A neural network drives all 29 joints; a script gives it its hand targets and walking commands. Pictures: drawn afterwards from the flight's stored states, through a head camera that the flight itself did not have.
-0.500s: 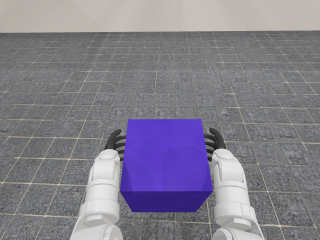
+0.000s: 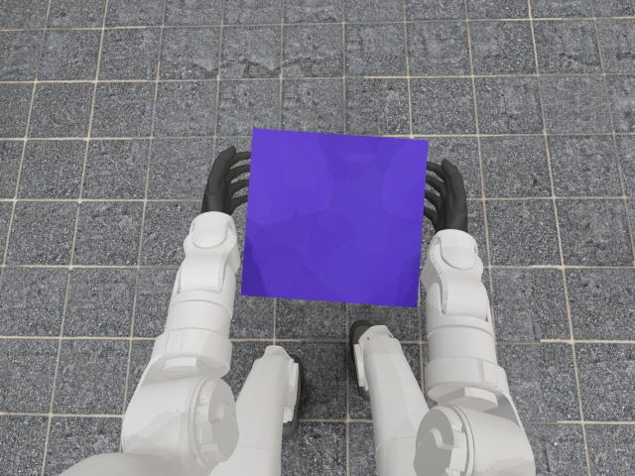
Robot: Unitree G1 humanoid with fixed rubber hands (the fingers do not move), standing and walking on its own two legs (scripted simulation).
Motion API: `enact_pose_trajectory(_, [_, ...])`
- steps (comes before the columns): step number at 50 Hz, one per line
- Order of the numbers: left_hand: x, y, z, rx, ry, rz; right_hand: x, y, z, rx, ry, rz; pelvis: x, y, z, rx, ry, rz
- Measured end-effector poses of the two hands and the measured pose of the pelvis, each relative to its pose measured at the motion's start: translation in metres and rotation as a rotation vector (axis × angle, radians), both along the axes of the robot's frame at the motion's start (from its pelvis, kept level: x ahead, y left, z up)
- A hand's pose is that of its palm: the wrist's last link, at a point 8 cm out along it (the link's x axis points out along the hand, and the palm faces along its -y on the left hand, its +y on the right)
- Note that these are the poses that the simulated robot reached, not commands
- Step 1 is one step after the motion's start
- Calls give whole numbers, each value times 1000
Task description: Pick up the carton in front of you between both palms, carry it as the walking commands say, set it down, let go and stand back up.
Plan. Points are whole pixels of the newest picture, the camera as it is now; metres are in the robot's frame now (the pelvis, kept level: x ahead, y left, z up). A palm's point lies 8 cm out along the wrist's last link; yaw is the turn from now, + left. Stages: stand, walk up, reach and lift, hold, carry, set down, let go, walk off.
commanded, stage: set down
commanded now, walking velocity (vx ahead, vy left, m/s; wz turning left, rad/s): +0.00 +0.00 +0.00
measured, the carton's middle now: (331, 222) +0.41 -0.03 -0.17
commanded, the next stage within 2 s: none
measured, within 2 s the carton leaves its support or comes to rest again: rests again in 1.70 s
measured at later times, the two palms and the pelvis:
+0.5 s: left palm (259, 206) +0.46 +0.08 -0.22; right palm (435, 229) +0.40 -0.20 -0.22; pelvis -0.01 +0.00 -0.13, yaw +2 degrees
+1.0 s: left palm (286, 207) +0.50 +0.05 -0.36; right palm (426, 239) +0.41 -0.23 -0.37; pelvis -0.04 +0.01 -0.24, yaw +3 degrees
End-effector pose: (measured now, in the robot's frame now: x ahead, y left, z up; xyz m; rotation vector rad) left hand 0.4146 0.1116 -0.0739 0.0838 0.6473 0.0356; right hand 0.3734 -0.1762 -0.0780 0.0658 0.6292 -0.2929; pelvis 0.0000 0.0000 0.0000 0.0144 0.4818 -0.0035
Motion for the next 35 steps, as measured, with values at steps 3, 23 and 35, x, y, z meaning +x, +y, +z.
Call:
enact_pose_trajectory(3, [9, -3, -13, -15, -9, 0, 7, -3, -13, 4, -10, -14, 0, 2, -17, 0, 56, 2])
enact_pose_trajectory(23, [41, -26, -130, -2, 34, -55, 24, -23, -127, -2, 43, -67, -9, 4, -117, 11, 274, 22])
enact_pose_trajectory(35, [60, -42, -204, 11, 47, -107, 30, -37, -202, -6, 62, -111, -24, 4, -176, 8, 309, 35])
